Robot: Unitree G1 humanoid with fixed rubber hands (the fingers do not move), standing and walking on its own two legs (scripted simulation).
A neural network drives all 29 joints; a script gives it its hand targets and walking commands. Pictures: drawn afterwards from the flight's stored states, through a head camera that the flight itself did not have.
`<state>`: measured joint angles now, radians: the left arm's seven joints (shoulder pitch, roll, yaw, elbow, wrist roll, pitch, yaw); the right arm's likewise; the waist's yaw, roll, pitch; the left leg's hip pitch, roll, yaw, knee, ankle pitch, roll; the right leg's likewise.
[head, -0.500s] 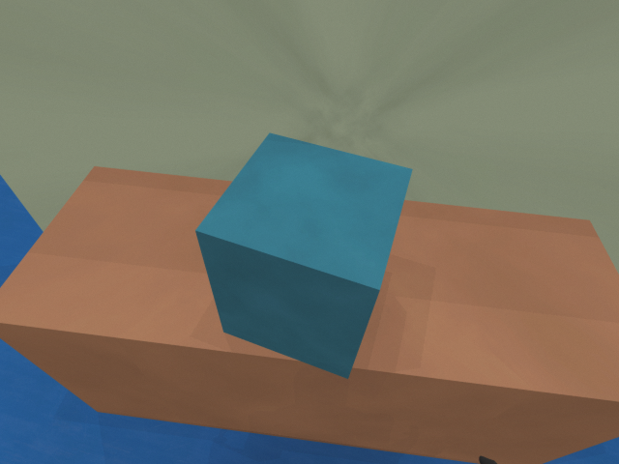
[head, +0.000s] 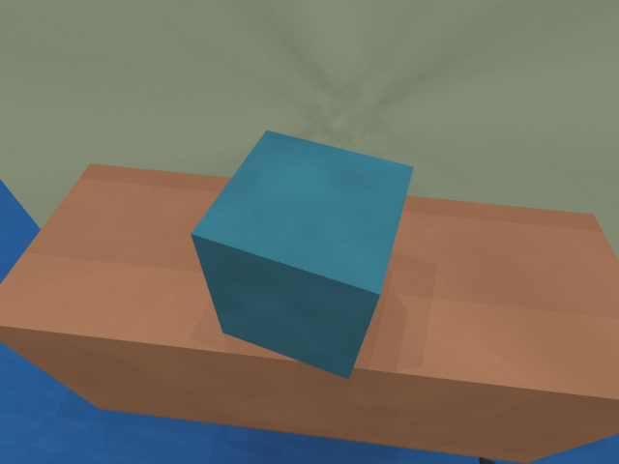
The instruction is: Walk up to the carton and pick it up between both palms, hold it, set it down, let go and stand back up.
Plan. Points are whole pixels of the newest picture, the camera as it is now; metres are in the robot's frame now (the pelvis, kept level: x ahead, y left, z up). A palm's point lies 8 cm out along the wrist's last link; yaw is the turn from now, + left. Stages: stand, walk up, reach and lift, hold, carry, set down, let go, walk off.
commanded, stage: walk up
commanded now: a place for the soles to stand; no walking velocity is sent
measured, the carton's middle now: (308, 257) +0.43 +0.01 -0.03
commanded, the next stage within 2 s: none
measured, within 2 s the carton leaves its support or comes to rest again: neither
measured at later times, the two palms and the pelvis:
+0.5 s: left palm out of the picture +0.05 +0.26 -0.12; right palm out of the picture +0.09 -0.26 -0.10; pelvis +0.00 +0.00 +0.00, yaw +0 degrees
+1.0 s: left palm out of the picture +0.03 +0.27 -0.12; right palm out of the picture +0.07 -0.26 -0.10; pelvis +0.00 +0.00 +0.00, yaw +0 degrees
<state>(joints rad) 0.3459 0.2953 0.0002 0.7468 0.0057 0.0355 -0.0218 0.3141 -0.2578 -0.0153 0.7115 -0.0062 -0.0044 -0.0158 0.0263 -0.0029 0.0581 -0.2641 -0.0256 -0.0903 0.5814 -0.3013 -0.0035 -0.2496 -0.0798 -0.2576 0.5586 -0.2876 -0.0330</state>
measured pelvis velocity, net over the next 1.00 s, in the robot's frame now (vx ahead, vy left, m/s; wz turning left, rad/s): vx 0.00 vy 0.00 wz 0.00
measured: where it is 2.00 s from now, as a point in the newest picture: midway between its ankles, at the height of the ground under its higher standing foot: outside the picture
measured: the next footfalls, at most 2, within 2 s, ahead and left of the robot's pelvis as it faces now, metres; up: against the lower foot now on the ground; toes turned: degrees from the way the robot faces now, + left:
none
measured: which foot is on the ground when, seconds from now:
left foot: down 0.00-1.00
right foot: down 0.00-1.00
